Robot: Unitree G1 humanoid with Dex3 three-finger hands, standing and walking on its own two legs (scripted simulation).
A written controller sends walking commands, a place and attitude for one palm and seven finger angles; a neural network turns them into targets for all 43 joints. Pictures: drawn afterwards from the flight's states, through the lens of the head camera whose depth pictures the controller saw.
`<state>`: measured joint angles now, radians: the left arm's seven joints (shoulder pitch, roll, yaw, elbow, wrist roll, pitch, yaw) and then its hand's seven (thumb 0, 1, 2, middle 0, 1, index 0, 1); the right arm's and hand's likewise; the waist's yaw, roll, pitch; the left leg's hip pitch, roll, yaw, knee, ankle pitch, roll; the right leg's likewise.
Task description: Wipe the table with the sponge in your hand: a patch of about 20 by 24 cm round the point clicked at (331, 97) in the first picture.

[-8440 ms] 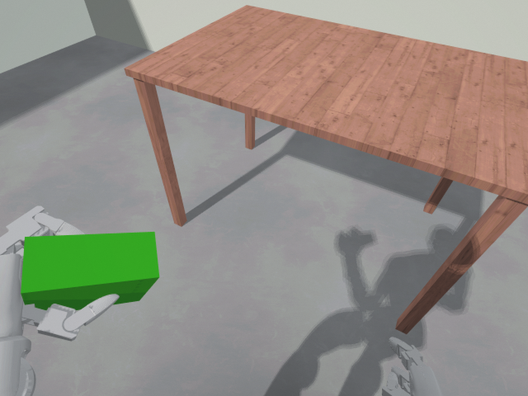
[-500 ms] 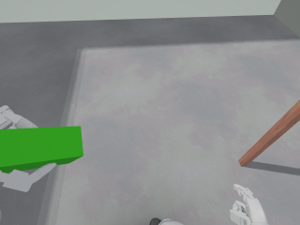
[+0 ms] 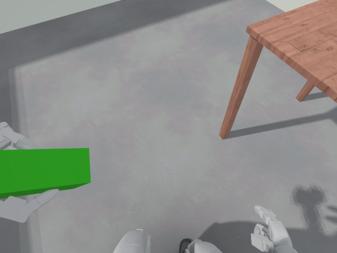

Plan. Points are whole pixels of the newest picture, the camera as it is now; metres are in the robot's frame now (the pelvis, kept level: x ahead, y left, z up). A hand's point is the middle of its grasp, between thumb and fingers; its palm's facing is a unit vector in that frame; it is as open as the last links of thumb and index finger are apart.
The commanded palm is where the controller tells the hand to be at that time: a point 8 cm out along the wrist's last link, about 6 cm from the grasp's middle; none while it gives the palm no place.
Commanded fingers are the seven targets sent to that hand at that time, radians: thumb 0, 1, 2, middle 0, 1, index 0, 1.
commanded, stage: turn to face it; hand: left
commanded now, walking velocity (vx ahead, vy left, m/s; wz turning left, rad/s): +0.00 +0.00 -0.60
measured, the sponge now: (54, 172) +0.23 +0.20 +0.15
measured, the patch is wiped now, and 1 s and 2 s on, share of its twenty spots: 0.00 0.00 0.00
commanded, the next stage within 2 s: none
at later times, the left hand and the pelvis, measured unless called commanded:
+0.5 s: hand (67, 187) +0.20 +0.15 +0.17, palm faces +0.17 -0.86 -0.48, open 9.5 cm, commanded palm +0.17 +0.19 +0.18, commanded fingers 0.00 0.10 1.30 -1.20 -1.60 -1.20 -1.60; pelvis -0.07 -0.02 +0.00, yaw -19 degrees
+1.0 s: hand (150, 202) +0.19 +0.03 +0.17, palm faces -0.12 -0.87 -0.47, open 9.5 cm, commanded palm +0.16 +0.08 +0.18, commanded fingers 0.00 0.10 1.30 -1.20 -1.60 -1.20 -1.60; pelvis -0.14 -0.05 -0.01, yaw -37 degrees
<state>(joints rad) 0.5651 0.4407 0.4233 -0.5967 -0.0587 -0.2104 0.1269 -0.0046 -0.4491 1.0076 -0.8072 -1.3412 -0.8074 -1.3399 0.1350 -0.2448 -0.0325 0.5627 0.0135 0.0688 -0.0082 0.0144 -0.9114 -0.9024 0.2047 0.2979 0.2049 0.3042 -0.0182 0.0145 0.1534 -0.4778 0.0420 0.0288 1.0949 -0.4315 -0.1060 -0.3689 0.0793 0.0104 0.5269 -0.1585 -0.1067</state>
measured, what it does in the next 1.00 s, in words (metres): walks backwards, turning right: left foot, then right foot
